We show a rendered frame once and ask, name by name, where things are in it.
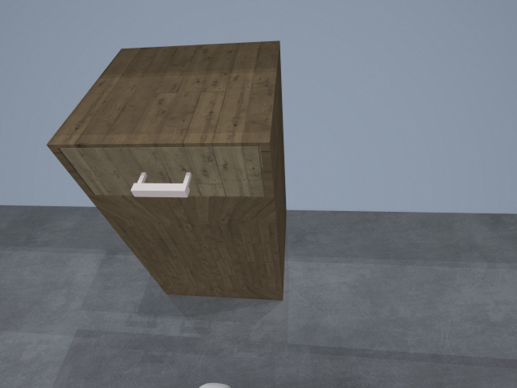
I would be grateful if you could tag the cabinet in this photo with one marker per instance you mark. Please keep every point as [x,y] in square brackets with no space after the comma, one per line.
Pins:
[203,95]

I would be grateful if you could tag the handle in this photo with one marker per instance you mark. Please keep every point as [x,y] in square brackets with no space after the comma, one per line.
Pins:
[141,189]

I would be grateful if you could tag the drawer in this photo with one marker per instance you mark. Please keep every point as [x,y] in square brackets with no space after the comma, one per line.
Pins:
[215,171]

